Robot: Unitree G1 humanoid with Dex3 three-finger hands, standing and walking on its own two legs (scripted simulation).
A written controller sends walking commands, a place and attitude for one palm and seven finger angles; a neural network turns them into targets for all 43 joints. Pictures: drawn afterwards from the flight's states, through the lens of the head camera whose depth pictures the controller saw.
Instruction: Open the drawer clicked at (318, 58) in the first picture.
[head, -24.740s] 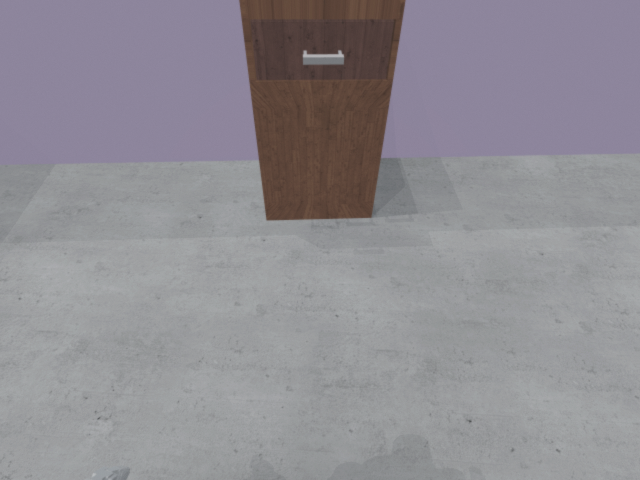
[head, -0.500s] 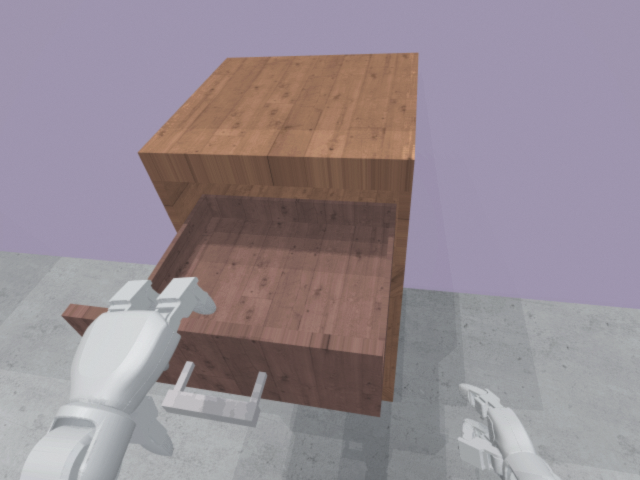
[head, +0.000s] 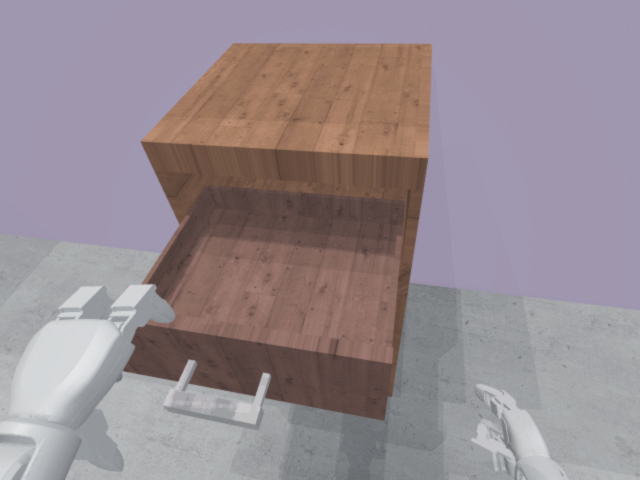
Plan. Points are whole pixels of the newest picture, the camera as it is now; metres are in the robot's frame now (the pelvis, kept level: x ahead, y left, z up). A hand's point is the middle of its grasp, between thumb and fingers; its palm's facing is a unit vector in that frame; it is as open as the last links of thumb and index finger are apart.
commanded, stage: draw the hand back to the body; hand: left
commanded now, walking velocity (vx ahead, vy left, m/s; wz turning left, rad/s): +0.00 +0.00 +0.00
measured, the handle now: (220, 392) +0.22 +0.18 -0.02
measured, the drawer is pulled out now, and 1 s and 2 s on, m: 0.30 0.30 0.30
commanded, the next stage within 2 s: step back with the hand held close in 0.98 s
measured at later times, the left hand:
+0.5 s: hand (115, 341) +0.19 +0.22 +0.16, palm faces +0.34 -0.85 -0.40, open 11.1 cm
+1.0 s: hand (111, 353) +0.18 +0.22 +0.16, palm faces +0.41 -0.82 -0.40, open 7.6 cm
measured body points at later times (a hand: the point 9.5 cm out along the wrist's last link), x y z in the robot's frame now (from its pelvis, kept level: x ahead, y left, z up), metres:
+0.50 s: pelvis +0.02 +0.00 +0.01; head +0.01 -0.02 +0.46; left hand +0.17 +0.27 +0.18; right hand +0.21 -0.21 -0.08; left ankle -0.01 +0.09 -0.73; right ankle -0.02 -0.09 -0.73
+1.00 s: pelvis +0.01 -0.02 +0.01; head +0.00 -0.05 +0.46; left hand +0.15 +0.26 +0.18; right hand +0.22 -0.22 -0.08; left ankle -0.01 +0.09 -0.73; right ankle -0.02 -0.09 -0.73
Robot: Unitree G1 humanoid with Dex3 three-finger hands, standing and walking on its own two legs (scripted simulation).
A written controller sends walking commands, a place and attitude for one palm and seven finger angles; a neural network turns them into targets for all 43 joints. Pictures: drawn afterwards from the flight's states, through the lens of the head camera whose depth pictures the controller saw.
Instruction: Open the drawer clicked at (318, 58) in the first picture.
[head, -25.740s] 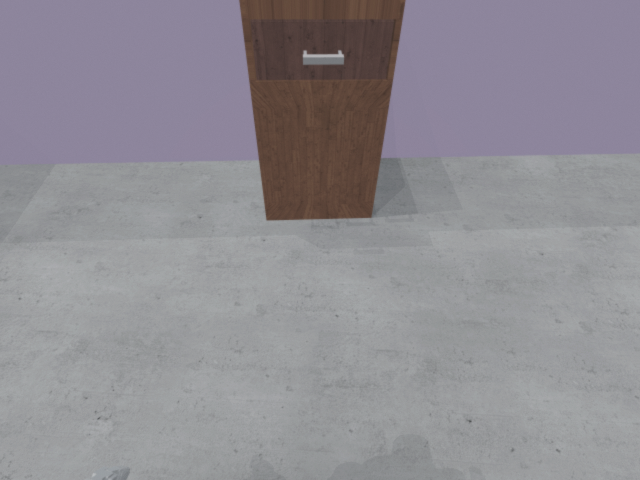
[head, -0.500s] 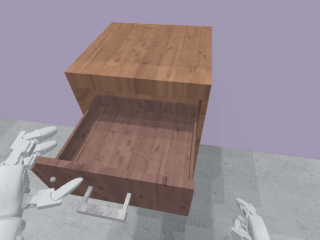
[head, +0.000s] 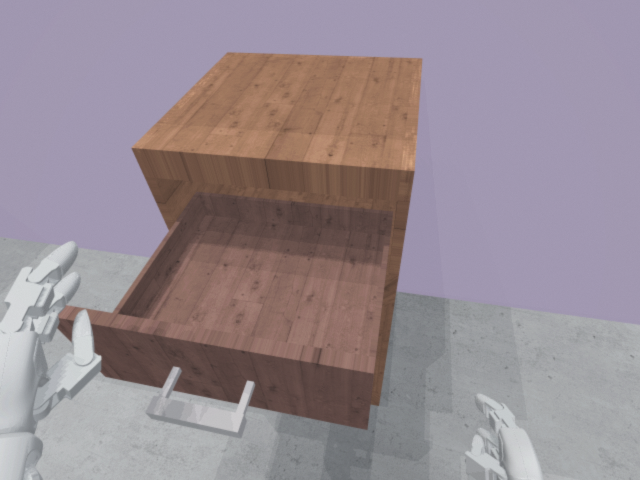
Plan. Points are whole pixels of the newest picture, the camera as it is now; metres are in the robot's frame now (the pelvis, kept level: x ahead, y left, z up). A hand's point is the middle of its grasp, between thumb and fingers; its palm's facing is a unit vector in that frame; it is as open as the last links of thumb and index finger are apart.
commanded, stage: step back with the hand held close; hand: left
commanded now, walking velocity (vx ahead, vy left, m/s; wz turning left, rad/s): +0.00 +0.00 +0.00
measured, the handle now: (203, 399) +0.22 +0.19 -0.03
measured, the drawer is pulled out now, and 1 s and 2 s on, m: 0.30 0.30 0.30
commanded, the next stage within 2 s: stop stepping back and stand still in 1.36 s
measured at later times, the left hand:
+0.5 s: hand (74, 382) +0.16 +0.25 +0.15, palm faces +0.25 -0.82 -0.51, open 7.4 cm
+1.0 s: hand out of the picture +0.11 +0.28 +0.16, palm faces +0.36 -0.81 -0.46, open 7.4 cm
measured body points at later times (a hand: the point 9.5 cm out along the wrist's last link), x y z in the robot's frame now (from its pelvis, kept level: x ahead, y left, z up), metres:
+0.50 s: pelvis -0.03 +0.02 -0.01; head +0.00 +0.01 +0.44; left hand +0.14 +0.29 +0.17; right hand +0.14 -0.24 -0.09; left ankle -0.02 +0.11 -0.74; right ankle -0.04 -0.07 -0.74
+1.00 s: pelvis -0.09 +0.04 -0.01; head -0.06 +0.06 +0.44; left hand +0.08 +0.32 +0.19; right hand +0.09 -0.19 -0.08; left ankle -0.02 +0.11 -0.74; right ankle -0.09 -0.08 -0.73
